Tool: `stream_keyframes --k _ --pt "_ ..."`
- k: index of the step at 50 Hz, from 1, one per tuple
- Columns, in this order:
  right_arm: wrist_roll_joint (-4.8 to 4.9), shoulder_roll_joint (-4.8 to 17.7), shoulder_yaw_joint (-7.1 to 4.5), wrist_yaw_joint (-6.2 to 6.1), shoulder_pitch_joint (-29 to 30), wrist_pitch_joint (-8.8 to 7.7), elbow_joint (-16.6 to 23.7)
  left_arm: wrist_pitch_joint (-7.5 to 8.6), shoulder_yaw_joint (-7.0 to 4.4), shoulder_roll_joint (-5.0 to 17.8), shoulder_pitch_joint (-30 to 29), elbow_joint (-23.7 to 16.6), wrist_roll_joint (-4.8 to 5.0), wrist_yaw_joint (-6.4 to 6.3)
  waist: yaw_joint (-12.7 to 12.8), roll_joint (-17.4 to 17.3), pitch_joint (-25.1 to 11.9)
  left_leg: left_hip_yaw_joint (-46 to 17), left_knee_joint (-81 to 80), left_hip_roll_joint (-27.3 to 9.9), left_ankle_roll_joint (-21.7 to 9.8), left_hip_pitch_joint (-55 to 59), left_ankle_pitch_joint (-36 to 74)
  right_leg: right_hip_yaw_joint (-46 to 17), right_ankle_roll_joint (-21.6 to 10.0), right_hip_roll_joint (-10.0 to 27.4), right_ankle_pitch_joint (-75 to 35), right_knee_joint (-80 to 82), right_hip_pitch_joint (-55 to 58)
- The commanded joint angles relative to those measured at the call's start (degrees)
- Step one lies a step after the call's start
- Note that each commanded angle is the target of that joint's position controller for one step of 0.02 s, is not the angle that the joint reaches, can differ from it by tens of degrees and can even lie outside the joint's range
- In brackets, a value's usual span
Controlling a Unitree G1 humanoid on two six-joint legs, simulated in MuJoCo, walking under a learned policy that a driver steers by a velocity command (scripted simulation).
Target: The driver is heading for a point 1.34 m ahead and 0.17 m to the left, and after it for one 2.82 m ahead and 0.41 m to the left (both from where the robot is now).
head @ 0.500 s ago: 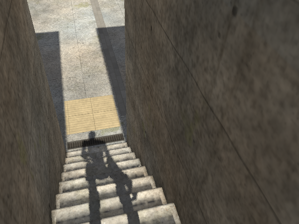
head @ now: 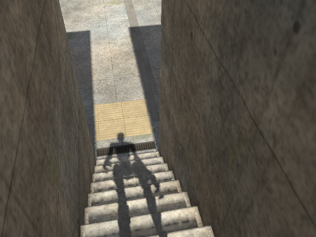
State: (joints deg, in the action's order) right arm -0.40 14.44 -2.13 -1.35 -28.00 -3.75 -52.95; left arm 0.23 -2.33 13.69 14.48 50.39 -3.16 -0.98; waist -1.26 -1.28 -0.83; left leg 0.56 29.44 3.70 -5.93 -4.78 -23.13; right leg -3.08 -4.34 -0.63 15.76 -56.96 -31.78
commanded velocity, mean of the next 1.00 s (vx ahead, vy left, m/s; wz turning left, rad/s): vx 0.48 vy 0.00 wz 0.00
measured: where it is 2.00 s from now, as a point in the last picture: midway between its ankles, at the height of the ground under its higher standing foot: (141, 215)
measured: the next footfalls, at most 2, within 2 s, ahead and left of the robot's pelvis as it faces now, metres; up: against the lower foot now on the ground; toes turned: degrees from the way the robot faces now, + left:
right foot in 0.32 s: +0.24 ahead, -0.08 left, -0.19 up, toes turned +0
left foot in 0.72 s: +0.44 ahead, +0.15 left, -0.39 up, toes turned -1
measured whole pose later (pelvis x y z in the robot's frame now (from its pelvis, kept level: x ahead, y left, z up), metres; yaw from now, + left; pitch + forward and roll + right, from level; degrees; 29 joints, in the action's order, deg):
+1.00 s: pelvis +0.49 +0.10 -0.43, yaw +2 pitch -1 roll -3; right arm 1.7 7.6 1.1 -2.6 -35.7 -5.7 -64.7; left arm -0.8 -1.5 10.3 11.1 56.5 -3.5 -2.1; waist -2.1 1.6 -1.1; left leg -1.4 52.0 4.3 -6.1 -14.0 -36.6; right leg -4.6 -0.2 0.4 -9.2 -67.5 -48.4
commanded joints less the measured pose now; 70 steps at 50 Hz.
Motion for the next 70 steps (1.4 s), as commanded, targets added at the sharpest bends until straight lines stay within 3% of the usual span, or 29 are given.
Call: stream_keyframes --k 1,6,13,14,16,17,18,22,23,25,28,33,36,37,38,39,41,42,44,47,50,57,60,62,63,65,66,68,70 --pt "1.13 3.62 -0.35 -0.68 -4.04 -0.99 -1.08 0.53 -0.67 0.76 -5.38 -2.05 -0.87 1.59 2.58 -0.37 5.95 -13.67 -1.73 -12.43 -5.54 -0.24 14.68 -4.62 1.81 3.26 -24.91 1.43 -15.27" --pt "2.78 1.78 1.47 -1.37 -5.59 -1.92 -2.48 0.79 1.09 -2.08 -16.79 -4.66 -0.37 2.24 0.05 -1.81 8.28 -12.87 3.46 -8.23 -1.66 -22.31 10.45 1.36 3.96 -0.91 -49.47 13.17 0.94" --pt "-0.74 -0.3 0.38 -0.42 -11.36 -1.2 -4.24 1.89 1.14 -0.29 -16.55 -5.54 1.29 -0.28 -7.64 -4.39 9.28 -7.12 31.08 -1.92 -1.79 -13.23 28.04 5.89 3.55 -3.59 -38.05 28.19 6.6" --pt "-2.75 0.64 0.2 -0.67 -11.24 0.4 -4.05 2.53 0.14 0.4 -10.6 -4.98 2.48 -0.36 -7.5 -2.11 8.7 -8.65 38.33 -0.26 -3.43 -7.07 36.93 6.38 3.98 -3.96 -31.67 40.62 8.6" --pt "-0.21 3.04 -0.41 -0.49 -6.53 0.93 -4.16 2.11 -2.39 4.23 13.8 4.1 0.41 -0.22 3.74 -1.28 2.07 -11.29 65.34 -2.68 -2.65 -25.84 46.02 1.28 -0.49 2.45 -41.02 44.31 39.09" --pt "-0.25 2.56 -1.8 0.0 -1.38 0.69 -1.61 1.7 -3.69 7.48 20.35 5.81 0.6 -0.18 8.96 12.7 1.26 -3.29 94.15 8.33 -0.01 -49.09 -22.07 -8.33 -7.91 14.33 -63.33 41.52 56.93" --pt "1.32 0.25 -1.04 -0.89 -9.54 0.1 0.37 2.07 -2.15 6.33 19.63 4.74 0.16 0.8 2.53 7.7 -9.75 -8.31 91.81 2.3 -1.09 -63.55 -29.89 -13.12 -10.62 24.35 -73.74 17.12 73.52" --pt "-4.72 5.11 -2.98 -2.42 3.84 0.33 -0.75 4.7 -1.64 2.1 11.04 4.94 1.66 -2.51 0.84 -0.39 1.69 -14.78 63.67 -5.69 4.81 -63.68 -3.24 -24.71 -18.67 24.98 -13.53 27.0 33.86" --pt "-3.23 4.04 -2.72 -1.68 10.87 0.98 1.97 5.6 -0.6 0.62 6.23 3.79 2.8 -2.9 -2.33 -5.25 8.66 -13.97 38.88 -6.6 8.86 -47.62 13.22 -14.74 -14.93 18.42 -22.42 31.88 11.61" --pt "-2.22 -0.06 -1.84 -1.11 6.6 1.8 -0.23 6.83 -1.92 4.81 6.1 4.79 2.61 -2.77 -5.1 3.71 2.04 -5.73 32.88 -3.87 9.02 -25.19 34.21 -5.66 -10.84 11.06 -28.01 27.84 -1.1" --pt "-1.75 -1.83 -0.57 1.58 13.38 1.2 1.78 7.4 -0.42 -1.13 3.22 6.16 6.33 -3.37 -4.46 4.8 2.12 -5.9 13.76 -4.29 5.36 -12.73 65.7 0.03 -4.54 2.14 6.22 20.95 -8.19" --pt "-1.26 3.32 -2.03 -1.02 11.89 -0.89 3.14 6.29 -1.43 2.76 5.01 6.45 1.65 -2.25 -1.28 8.25 6.53 -0.22 10.11 -3.02 5.34 -5.05 54.56 -0.91 -4.57 4.9 -0.56 2.01 -3.46" --pt "-2.25 7.44 -4.13 -0.72 -7.44 -0.37 -4.0 3.3 -1.36 2.36 9.13 9.02 -0.64 -1.94 -6.57 2.26 7.14 -0.88 -20.11 -6.25 2.05 2.32 36.24 -0.6 -8.29 0.61 -20.51 -29.29 9.83" --pt "-2.45 9.0 -4.56 0.46 -13.11 -0.03 -5.83 2.29 -1.26 0.19 9.48 9.09 -0.84 -2.06 -8.02 -5.56 6.35 -11.23 -13.0 -14.34 -1.81 18.04 51.42 -2.99 -8.07 -6.36 14.04 -54.91 -7.59" --pt "-3.55 10.04 -2.56 1.94 -14.11 -0.78 -6.89 2.69 0.2 -5.73 14.92 5.93 1.44 -2.12 -0.71 -12.51 5.52 -12.41 16.0 -19.53 -0.19 27.89 86.48 -2.35 -7.01 -8.14 36.68 -66.74 -31.3" --pt "-0.41 8.45 -2.18 3.2 -15.57 -0.98 -7.89 2.31 0.73 -4.45 17.16 5.55 0.62 -2.52 0.16 -11.43 -0.32 -18.49 15.98 -22.18 -1.95 28.67 75.95 -2.76 -6.85 -5.65 32.37 -64.65 -38.15" --pt "0.87 9.3 -2.59 2.27 -11.06 -1.9 -7.59 0.42 0.1 0.41 13.38 4.73 -1.06 -2.86 -0.23 -12.22 -0.15 -35.67 0.29 -25.58 -9.12 9.93 14.1 -6.55 -4.92 -2.95 21.18 -58.92 -38.48" --pt "1.4 4.9 -0.8 1.3 -9.31 -2.56 -8.82 0.04 -0.33 1.47 7.11 4.18 -2.48 -3.47 0.44 -8.45 6.81 -33.68 1.46 -26.13 -8.93 2.63 24.97 -11.29 -2.81 0.16 9.9 -51.59 -39.81" --pt "0.3 1.14 2.03 -0.71 1.74 -2.86 -6.83 -1.26 0.06 1.81 -2.16 1.21 -0.37 -3.15 5.51 -0.95 14.0 -27.62 -0.95 -19.11 -7.14 -26.08 17.54 -7.2 6.06 1.94 -8.97 -25.66 -25.58" --pt "0.83 6.88 0.94 -1.09 -2.51 -3.26 -7.42 -2.02 0.34 0.37 3.65 6.11 -0.18 -1.94 5.1 -6.56 4.81 -19.63 2.64 -15.52 -4.39 -25.59 40.25 1.34 6.59 1.41 -17.39 -18.96 -8.37" --pt "3.57 1.33 2.34 -2.77 -6.76 -2.96 -8.48 0.42 -0.11 1.28 -8.1 3.31 -0.66 -0.32 0.94 -3.27 7.45 -18.45 12.11 -9.99 -2.65 -15.6 16.61 -2.14 3.57 1.95 -40.27 0.48 -17.77" --pt "-0.37 0.08 1.48 -1.38 -7.56 -2.11 -8.51 2.57 1.4 -2.55 -13.67 -0.41 1.45 0.84 -4.17 -5.08 7.23 -11.71 25.06 -5.17 -3.01 -19.63 20.49 4.0 3.29 -2.92 -46.59 17.09 5.44" --pt "-1.43 1.87 0.63 0.25 -4.49 -2.75 -8.65 2.95 0.24 3.85 4.98 6.13 1.37 -0.45 1.55 -1.15 2.76 -9.87 47.05 -4.94 -2.84 -14.1 51.34 3.93 0.85 -3.85 -32.43 32.34 20.23" --pt "-1.32 2.56 -1.26 -1.74 3.45 -1.61 -6.96 2.79 -3.18 8.91 23.32 11.57 1.12 -0.17 12.31 9.34 5.84 -4.1 90.01 4.8 -2.46 -34.92 1.22 -3.11 -5.58 8.5 -45.45 52.45 42.82" --pt "0.96 -1.04 -0.98 -1.61 -1.58 -2.17 -3.02 2.84 -2.27 10.32 23.29 10.86 0.24 1.0 5.15 10.06 -3.18 -4.55 93.67 4.52 -0.21 -56.44 -29.38 -10.44 -7.68 18.06 -79.07 19.17 62.49" --pt "-1.9 0.28 -1.19 -1.23 -1.36 -1.25 -4.17 3.94 -1.84 5.9 18.5 7.74 0.9 1.88 3.54 0.05 -3.22 -11.27 81.17 -0.02 -2.43 -63.06 -16.71 -14.26 -14.86 21.27 -46.45 24.42 52.99" --pt "-2.14 0.38 -1.64 -1.01 -1.67 -0.97 -3.61 3.9 -1.88 5.52 14.62 7.6 1.02 -0.3 0.74 4.34 -2.9 -13.83 68.66 -3.74 0.06 -63.82 -10.67 -19.69 -18.21 23.8 -19.37 24.84 45.83" --pt "-3.45 1.85 -2.05 -1.02 10.96 0.95 -1.18 5.08 0.31 -0.22 9.29 5.82 2.51 -2.39 -1.67 -2.6 7.54 -14.75 43.15 -6.03 7.76 -51.62 12.25 -17.69 -14.65 18.08 -20.69 29.27 16.5" --pt "-2.87 -0.94 -1.35 -1.02 8.04 2.71 -3.22 5.8 -1.15 6.37 11.09 5.97 2.1 -2.39 -2.67 5.67 1.46 -4.82 39.64 -3.72 8.67 -28.41 24.71 -11.97 -12.13 14.17 -38.61 29.96 3.89"
Over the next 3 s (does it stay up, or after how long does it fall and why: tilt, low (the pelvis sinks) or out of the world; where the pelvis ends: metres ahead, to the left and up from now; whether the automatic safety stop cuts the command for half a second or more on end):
stays up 1.58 0.20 -1.31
